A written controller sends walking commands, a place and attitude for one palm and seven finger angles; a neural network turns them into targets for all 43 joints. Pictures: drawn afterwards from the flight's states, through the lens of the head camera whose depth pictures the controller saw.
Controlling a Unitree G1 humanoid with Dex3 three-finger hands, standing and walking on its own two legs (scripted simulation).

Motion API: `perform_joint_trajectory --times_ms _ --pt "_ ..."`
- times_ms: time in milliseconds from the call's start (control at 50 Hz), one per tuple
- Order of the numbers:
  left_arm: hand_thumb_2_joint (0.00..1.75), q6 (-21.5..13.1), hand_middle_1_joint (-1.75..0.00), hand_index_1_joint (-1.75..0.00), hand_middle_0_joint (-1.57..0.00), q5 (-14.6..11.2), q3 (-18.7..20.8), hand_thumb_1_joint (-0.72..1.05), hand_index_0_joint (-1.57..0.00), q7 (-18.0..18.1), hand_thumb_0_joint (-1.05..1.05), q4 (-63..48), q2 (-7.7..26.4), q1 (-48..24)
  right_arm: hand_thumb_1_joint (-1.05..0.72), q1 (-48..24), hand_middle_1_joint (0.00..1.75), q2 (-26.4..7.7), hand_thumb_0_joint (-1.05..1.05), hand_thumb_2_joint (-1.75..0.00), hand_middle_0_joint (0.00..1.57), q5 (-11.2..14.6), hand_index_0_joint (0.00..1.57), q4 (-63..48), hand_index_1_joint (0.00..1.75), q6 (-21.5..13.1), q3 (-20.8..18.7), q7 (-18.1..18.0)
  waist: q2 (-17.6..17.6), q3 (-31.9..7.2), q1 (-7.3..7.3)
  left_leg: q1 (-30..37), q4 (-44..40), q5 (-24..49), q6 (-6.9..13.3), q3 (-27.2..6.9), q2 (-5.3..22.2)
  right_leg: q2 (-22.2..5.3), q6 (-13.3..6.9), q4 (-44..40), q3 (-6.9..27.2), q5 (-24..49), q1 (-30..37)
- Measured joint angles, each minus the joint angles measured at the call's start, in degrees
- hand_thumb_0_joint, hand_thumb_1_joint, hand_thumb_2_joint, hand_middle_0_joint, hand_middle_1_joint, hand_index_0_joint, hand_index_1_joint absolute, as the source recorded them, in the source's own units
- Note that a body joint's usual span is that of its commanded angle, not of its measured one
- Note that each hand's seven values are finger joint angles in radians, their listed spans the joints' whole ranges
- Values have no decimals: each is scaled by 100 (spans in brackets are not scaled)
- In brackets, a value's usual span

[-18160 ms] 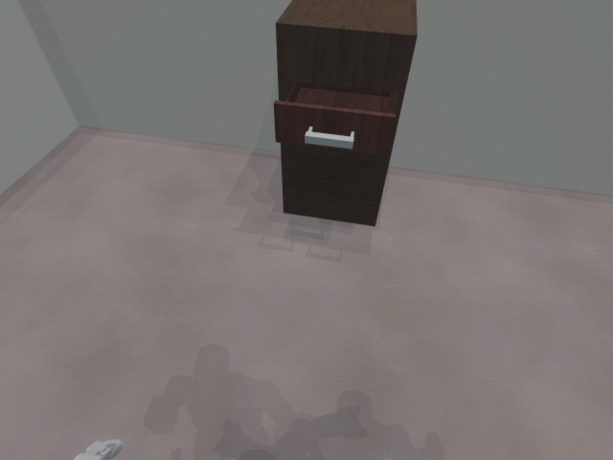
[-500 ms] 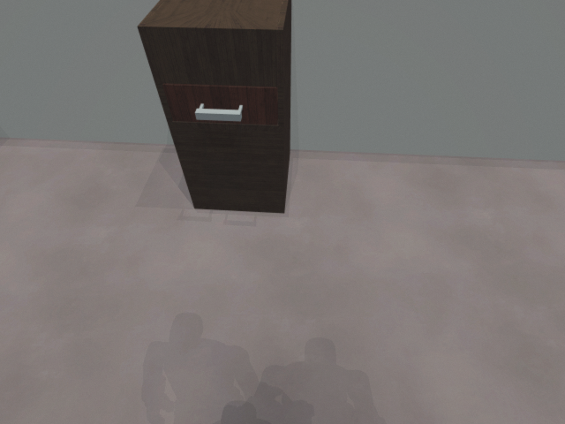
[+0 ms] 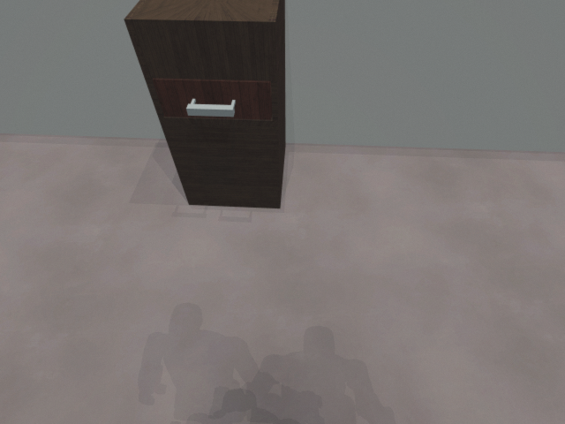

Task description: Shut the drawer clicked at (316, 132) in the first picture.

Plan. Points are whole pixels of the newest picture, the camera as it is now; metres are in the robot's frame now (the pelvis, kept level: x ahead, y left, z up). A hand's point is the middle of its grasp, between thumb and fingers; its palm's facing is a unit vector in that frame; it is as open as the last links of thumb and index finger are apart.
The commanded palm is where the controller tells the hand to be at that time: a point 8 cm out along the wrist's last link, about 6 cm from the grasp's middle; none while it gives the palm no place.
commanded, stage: look to check the result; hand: left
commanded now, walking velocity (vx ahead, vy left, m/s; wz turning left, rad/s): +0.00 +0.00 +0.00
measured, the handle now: (212, 106) +1.07 +0.29 -0.20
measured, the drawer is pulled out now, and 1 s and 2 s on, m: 0.00 0.00 0.00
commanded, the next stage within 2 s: stand and wait in 0.16 s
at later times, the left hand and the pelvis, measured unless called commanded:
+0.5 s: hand out of the picture +0.10 +0.23 -0.16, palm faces -0.01 -0.95 -0.32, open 7.4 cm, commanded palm none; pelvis +0.01 +0.00 +0.00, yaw +0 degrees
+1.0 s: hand out of the picture +0.11 +0.24 -0.16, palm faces -0.02 -0.94 -0.33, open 7.4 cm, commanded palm none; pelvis +0.02 +0.00 +0.00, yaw +0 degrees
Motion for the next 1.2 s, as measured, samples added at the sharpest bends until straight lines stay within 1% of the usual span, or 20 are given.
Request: perform_joint_trajectory --times_ms 280,480,740,1200 --pt "89 -32 -30 -30 -20 -2 -28 91 -20 -33 1 -46 176 -195 -91 -314 30 -241 1 -90 20 -1 20 -85 30 -6 9 39 -19 -56 7 141 -137 19 -31 -15 38 35 -26 -163 -18 31 156" --pt "89 -27 -30 -30 -20 -2 -39 91 -21 -51 1 -39 279 -236 -91 -380 30 -339 1 -90 20 0 20 -87 30 -6 29 59 -43 -45 10 190 -221 33 -34 -10 41 37 -26 -248 -15 48 204" --pt "89 -10 -30 -30 -20 -9 -51 91 -21 -58 1 -29 362 -259 -91 -378 30 -386 1 -90 20 4 20 -46 30 -1 53 63 -57 -22 9 254 -292 35 -30 -10 27 22 -20 -282 -15 27 252" --pt "89 -22 -30 -30 -20 -10 -64 91 -21 -61 1 -59 407 -301 -91 -438 30 -433 1 -90 20 12 20 -59 30 -12 52 62 -74 -50 9 329 -346 21 -50 -23 44 37 -40 -314 -31 -3 320"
